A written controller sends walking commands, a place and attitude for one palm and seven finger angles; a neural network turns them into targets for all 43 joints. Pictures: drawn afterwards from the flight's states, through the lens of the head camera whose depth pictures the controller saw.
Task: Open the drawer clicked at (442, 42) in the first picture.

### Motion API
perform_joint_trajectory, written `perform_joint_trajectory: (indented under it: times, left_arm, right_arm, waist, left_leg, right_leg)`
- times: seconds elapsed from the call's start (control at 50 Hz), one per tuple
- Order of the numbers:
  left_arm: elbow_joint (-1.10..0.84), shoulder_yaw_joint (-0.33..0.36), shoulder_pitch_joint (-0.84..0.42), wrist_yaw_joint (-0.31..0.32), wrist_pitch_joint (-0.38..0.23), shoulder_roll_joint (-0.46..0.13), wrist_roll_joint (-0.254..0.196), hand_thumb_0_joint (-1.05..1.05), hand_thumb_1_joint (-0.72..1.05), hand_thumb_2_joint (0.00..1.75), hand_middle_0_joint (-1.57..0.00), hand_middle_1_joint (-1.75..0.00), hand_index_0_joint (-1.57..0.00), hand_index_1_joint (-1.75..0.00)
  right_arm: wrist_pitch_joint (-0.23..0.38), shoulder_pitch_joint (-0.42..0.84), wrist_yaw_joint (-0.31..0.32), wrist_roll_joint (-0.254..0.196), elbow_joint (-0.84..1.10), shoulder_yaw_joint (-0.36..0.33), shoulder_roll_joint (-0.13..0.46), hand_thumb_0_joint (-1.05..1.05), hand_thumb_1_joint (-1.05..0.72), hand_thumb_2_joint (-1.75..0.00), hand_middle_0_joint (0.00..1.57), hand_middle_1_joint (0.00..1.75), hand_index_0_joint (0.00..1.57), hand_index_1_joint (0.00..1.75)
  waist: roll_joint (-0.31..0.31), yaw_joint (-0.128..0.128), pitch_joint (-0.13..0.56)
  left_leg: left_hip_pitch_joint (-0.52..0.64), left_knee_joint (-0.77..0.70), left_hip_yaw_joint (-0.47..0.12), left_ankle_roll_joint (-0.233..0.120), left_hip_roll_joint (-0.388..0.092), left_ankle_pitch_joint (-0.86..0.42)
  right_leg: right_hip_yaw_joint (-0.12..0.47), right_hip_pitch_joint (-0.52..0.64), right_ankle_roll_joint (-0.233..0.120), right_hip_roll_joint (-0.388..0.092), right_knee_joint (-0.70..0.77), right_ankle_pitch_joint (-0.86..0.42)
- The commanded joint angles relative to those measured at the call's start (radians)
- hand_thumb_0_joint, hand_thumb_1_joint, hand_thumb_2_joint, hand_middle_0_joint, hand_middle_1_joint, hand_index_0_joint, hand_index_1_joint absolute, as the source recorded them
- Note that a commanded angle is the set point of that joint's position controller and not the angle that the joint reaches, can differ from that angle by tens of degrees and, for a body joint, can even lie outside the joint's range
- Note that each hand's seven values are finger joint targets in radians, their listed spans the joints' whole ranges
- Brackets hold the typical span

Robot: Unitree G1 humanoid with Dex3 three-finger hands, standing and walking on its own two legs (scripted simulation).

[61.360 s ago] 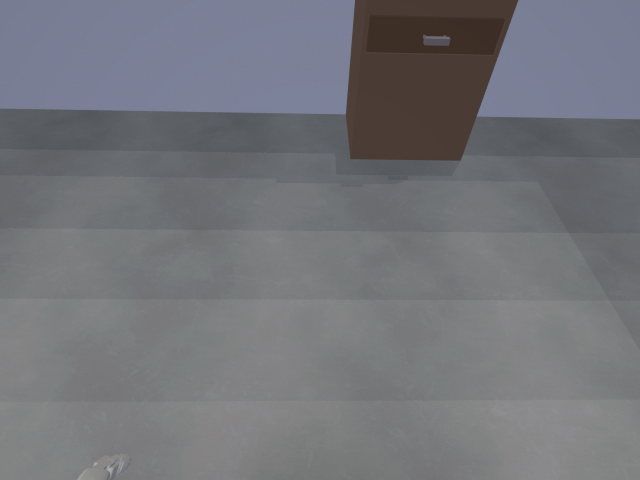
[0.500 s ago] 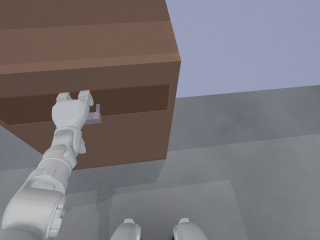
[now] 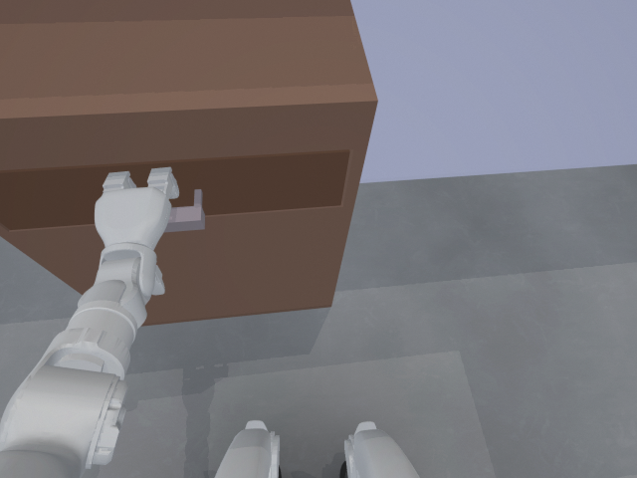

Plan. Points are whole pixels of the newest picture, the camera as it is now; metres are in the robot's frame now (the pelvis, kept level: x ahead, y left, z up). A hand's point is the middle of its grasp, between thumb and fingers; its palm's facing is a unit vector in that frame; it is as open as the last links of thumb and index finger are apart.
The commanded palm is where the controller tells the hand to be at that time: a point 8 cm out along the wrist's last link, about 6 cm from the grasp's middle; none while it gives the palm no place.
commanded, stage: lower the fingers behind the handle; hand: left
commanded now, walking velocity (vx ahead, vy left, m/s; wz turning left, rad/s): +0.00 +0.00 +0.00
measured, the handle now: (169, 208) +0.50 +0.22 -0.05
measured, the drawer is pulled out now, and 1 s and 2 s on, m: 0.00 0.00 0.00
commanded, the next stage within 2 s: lift the fingers back up to retry in 0.80 s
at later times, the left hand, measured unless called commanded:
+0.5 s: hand (152, 235) +0.45 +0.23 -0.04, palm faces +0.02 +0.03 -1.00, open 13.8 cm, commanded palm +0.43 +0.22 -0.02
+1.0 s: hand (151, 233) +0.45 +0.23 -0.04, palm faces -0.01 +0.04 -1.00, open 13.6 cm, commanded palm +0.43 +0.22 +0.00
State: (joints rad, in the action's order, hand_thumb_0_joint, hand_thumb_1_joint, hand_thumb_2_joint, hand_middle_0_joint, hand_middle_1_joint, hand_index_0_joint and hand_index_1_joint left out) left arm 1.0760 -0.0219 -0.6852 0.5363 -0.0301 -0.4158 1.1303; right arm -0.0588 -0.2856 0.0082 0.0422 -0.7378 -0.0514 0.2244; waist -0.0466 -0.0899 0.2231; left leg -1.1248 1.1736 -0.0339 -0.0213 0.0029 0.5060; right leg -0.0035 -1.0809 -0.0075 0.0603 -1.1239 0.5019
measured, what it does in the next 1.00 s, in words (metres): stands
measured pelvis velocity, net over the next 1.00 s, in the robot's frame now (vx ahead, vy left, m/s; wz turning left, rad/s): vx -0.05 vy -0.01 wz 0.01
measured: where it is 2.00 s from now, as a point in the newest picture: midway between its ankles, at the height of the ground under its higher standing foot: outside the picture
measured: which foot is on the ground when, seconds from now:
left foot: down 0.00-1.00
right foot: down 0.00-1.00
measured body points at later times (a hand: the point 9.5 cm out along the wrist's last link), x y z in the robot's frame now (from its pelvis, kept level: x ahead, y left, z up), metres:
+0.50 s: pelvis -0.03 +0.00 -0.03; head +0.10 +0.02 +0.41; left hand +0.44 +0.23 +0.01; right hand +0.02 -0.26 -0.15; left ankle +0.01 +0.10 -0.64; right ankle +0.01 -0.12 -0.64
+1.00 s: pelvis -0.05 -0.01 -0.04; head +0.09 +0.01 +0.39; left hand +0.44 +0.23 +0.01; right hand +0.00 -0.27 -0.17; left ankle +0.01 +0.10 -0.64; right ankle +0.01 -0.12 -0.64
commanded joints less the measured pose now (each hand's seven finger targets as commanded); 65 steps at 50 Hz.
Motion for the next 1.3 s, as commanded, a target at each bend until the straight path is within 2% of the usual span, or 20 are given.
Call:
perform_joint_trajectory:
  times: [0.0,0.06,0.14,0.24,0.28,0.32,0.4,0.44,0.5,0.56,0.62,0.72,0.88,0.94,0.96,1.08,1.18,1.2,1.22,1.28]
  left_arm:
    - [-0.129,0.012,-0.316,0.024,-0.016,-0.148,0.009,0.00,-0.50,0.30,-0.30,-1.20,-0.30,-1.20]
    - [-0.108,0.020,-0.317,0.032,-0.004,-0.152,0.013,0.00,-0.50,0.30,-0.30,-1.20,-0.30,-1.20]
    - [-0.086,-0.016,-0.333,0.036,0.019,-0.107,0.009,0.00,-0.50,0.30,-0.30,-1.20,-0.30,-1.20]
    - [-0.042,-0.020,-0.365,0.026,0.054,-0.121,0.001,0.00,-0.50,0.30,-0.30,-1.20,-0.30,-1.20]
    - [-0.009,-0.032,-0.374,0.015,0.067,-0.118,-0.009,0.00,-0.50,0.30,-0.30,-1.20,-0.30,-1.20]
    - [-0.001,-0.013,-0.384,0.000,0.067,-0.151,-0.016,0.00,-0.50,0.30,-0.30,-1.20,-0.30,-1.20]
    - [0.020,-0.033,-0.372,-0.021,0.069,-0.143,-0.014,0.00,-0.50,0.30,-0.30,-1.20,-0.30,-1.20]
    - [0.012,-0.052,-0.416,-0.028,0.068,-0.132,-0.015,0.00,-0.50,0.30,-0.30,-1.20,-0.30,-1.20]
    - [0.016,-0.049,-0.423,-0.039,0.071,-0.149,-0.018,0.00,-0.50,0.30,-0.30,-1.20,-0.30,-1.20]
    - [0.002,-0.070,-0.467,-0.046,0.071,-0.132,-0.020,0.00,-0.50,0.30,-0.30,-1.20,-0.30,-1.20]
    - [-0.005,-0.054,-0.472,-0.054,0.072,-0.150,-0.030,0.00,-0.50,0.30,-0.30,-1.20,-0.30,-1.20]
    - [0.009,-0.056,-0.518,-0.072,0.076,-0.180,-0.037,0.00,-0.50,0.30,-0.30,-1.20,-0.30,-1.20]
    - [0.011,-0.057,-0.501,-0.098,0.070,-0.193,-0.041,0.00,-0.50,0.30,-0.30,-1.20,-0.30,-1.20]
    - [-0.056,-0.023,-0.556,-0.103,0.060,-0.255,-0.044,0.00,-0.50,0.30,-0.30,-1.20,-0.30,-1.20]
    - [-0.066,-0.015,-0.541,-0.104,0.059,-0.261,-0.047,0.00,-0.50,0.30,-0.30,-1.20,-0.30,-1.20]
    - [-0.189,0.001,-0.536,-0.096,0.021,-0.249,-0.059,0.00,-0.50,0.30,-0.30,-1.20,-0.30,-1.20]
    - [-0.279,0.023,-0.525,-0.047,-0.021,-0.244,-0.038,0.00,-0.50,0.30,-0.30,-1.20,-0.30,-1.20]
    - [-0.259,0.026,-0.499,-0.034,-0.018,-0.238,-0.033,0.00,-0.50,0.30,-0.30,-1.20,-0.30,-1.20]
    - [-0.273,0.066,-0.511,-0.017,-0.020,-0.284,-0.034,0.00,-0.50,0.30,-0.30,-1.20,-0.30,-1.20]
    - [-0.265,0.068,-0.473,0.026,-0.001,-0.269,-0.024,0.00,-0.50,0.30,-0.30,-1.20,-0.30,-1.20]
  right_arm:
    - [0.011,-0.117,0.009,0.005,0.064,-0.056,0.170,0.00,-0.90,-0.90,0.20,0.30,0.20,0.30]
    - [0.007,-0.124,0.004,0.005,0.060,-0.058,0.172,0.00,-0.90,-0.90,0.20,0.30,0.20,0.30]
    - [0.006,-0.124,-0.003,0.004,0.065,-0.058,0.173,0.00,-0.90,-0.90,0.20,0.30,0.20,0.30]
    - [0.007,-0.124,0.000,0.002,0.062,-0.050,0.179,0.00,-0.90,-0.90,0.20,0.30,0.20,0.30]
    - [0.009,-0.122,0.003,-0.001,0.062,-0.044,0.181,0.00,-0.90,-0.90,0.20,0.30,0.20,0.30]
    - [0.011,-0.124,0.007,-0.001,0.061,-0.039,0.185,0.00,-0.90,-0.90,0.20,0.30,0.20,0.30]
    - [0.018,-0.117,0.012,-0.006,0.072,-0.032,0.185,0.00,-0.90,-0.90,0.20,0.30,0.20,0.30]
    - [0.022,-0.119,0.014,-0.007,0.075,-0.031,0.186,0.00,-0.90,-0.90,0.20,0.30,0.20,0.30]
    - [0.027,-0.115,0.018,-0.011,0.080,-0.027,0.187,0.00,-0.90,-0.90,0.20,0.30,0.20,0.30]
    - [0.037,-0.121,0.022,-0.014,0.080,-0.028,0.187,0.00,-0.90,-0.90,0.20,0.30,0.20,0.30]
    - [0.043,-0.127,0.025,-0.013,0.079,-0.027,0.190,0.00,-0.90,-0.90,0.20,0.30,0.20,0.30]
    - [0.056,-0.131,0.034,-0.018,0.071,-0.018,0.192,0.00,-0.90,-0.90,0.20,0.30,0.20,0.30]
    - [0.067,-0.138,0.040,-0.022,0.075,-0.012,0.190,0.00,-0.90,-0.90,0.20,0.30,0.20,0.30]
    - [0.066,-0.146,0.046,-0.024,0.080,-0.012,0.192,0.00,-0.90,-0.90,0.20,0.30,0.20,0.30]
    - [0.065,-0.147,0.046,-0.025,0.082,-0.013,0.190,0.00,-0.90,-0.90,0.20,0.30,0.20,0.30]
    - [0.061,-0.154,0.049,-0.028,0.085,-0.025,0.179,0.00,-0.90,-0.90,0.20,0.30,0.20,0.30]
    - [0.057,-0.156,0.046,-0.021,0.070,-0.039,0.175,0.00,-0.90,-0.90,0.20,0.30,0.20,0.30]
    - [0.054,-0.154,0.045,-0.021,0.067,-0.042,0.173,0.00,-0.90,-0.90,0.20,0.30,0.20,0.30]
    - [0.051,-0.155,0.045,-0.018,0.060,-0.040,0.178,0.00,-0.90,-0.90,0.20,0.30,0.20,0.30]
    - [0.038,-0.146,0.035,-0.015,0.059,-0.041,0.172,0.00,-0.90,-0.90,0.20,0.30,0.20,0.30]
  waist:
    - [-0.026,-0.030,0.365]
    - [-0.022,-0.031,0.373]
    - [-0.019,-0.042,0.374]
    - [-0.007,-0.048,0.365]
    - [0.020,-0.064,0.332]
    - [0.023,-0.063,0.327]
    - [0.026,-0.065,0.311]
    - [0.009,-0.079,0.304]
    - [0.008,-0.075,0.301]
    - [0.000,-0.091,0.308]
    - [-0.005,-0.087,0.339]
    - [0.031,-0.108,0.306]
    - [0.014,-0.100,0.302]
    - [0.001,-0.095,0.369]
    - [-0.015,-0.081,0.382]
    - [-0.051,-0.060,0.453]
    - [-0.080,-0.041,0.474]
    - [-0.072,-0.042,0.444]
    - [-0.072,-0.032,0.454]
    - [-0.085,-0.019,0.440]
  left_leg:
    - [0.339,-0.097,0.002,-0.018,0.006,-0.343]
    - [0.342,-0.087,-0.005,-0.014,0.001,-0.347]
    - [0.334,-0.083,-0.011,-0.013,0.000,-0.316]
    - [0.293,-0.079,-0.014,-0.016,0.003,-0.253]
    - [0.252,-0.076,-0.013,-0.020,0.005,-0.200]
    - [0.225,-0.070,-0.014,-0.022,0.006,-0.175]
    - [0.180,-0.056,-0.009,-0.025,0.008,-0.129]
    - [0.177,-0.058,-0.013,-0.025,0.007,-0.099]
    - [0.156,-0.055,-0.014,-0.025,0.009,-0.060]
    - [0.153,-0.053,-0.020,-0.027,0.008,-0.022]
    - [0.156,-0.050,-0.022,-0.027,0.008,-0.025]
    - [0.094,-0.038,-0.016,-0.035,0.009,0.034]
    - [0.065,-0.025,-0.004,-0.037,0.013,0.034]
    - [0.098,-0.036,-0.003,-0.039,0.011,0.010]
    - [0.112,-0.043,0.001,-0.038,0.014,0.004]
    - [0.270,-0.095,-0.013,-0.032,0.009,-0.099]
    - [0.389,-0.133,-0.022,-0.023,0.001,-0.199]
    - [0.392,-0.141,-0.019,-0.022,0.002,-0.208]
    - [0.406,-0.149,-0.022,-0.019,0.000,-0.238]
    - [0.419,-0.167,-0.006,-0.017,0.006,-0.290]
  right_leg:
    - [-0.029,0.100,-0.036,0.013,0.125,-0.286]
    - [-0.036,0.069,-0.038,0.014,0.107,-0.270]
    - [-0.042,0.035,-0.037,0.013,0.100,-0.231]
    - [-0.043,0.019,-0.037,0.009,0.090,-0.187]
    - [-0.042,0.006,-0.033,0.007,0.094,-0.152]
    - [-0.039,0.003,-0.034,0.005,0.087,-0.136]
    - [-0.035,-0.018,-0.033,0.003,0.079,-0.103]
    - [-0.037,-0.041,-0.032,0.001,0.076,-0.079]
    - [-0.036,-0.050,-0.033,0.000,0.072,-0.048]
    - [-0.036,-0.076,-0.031,-0.003,0.068,-0.023]
    - [-0.035,-0.067,-0.031,-0.004,0.061,-0.026]
    - [-0.026,-0.068,-0.024,-0.007,0.069,0.017]
    - [-0.018,-0.060,-0.022,-0.008,0.070,0.019]
    - [-0.011,-0.008,-0.020,-0.007,0.078,0.000]
    - [-0.010,0.012,-0.020,-0.006,0.084,-0.003]
    - [-0.018,0.069,-0.024,0.000,0.119,-0.082]
    - [-0.028,0.093,-0.029,0.006,0.147,-0.146]
    - [-0.028,0.099,-0.030,0.007,0.161,-0.154]
    - [-0.029,0.117,-0.032,0.008,0.161,-0.173]
    - [-0.028,0.163,-0.031,0.009,0.184,-0.215]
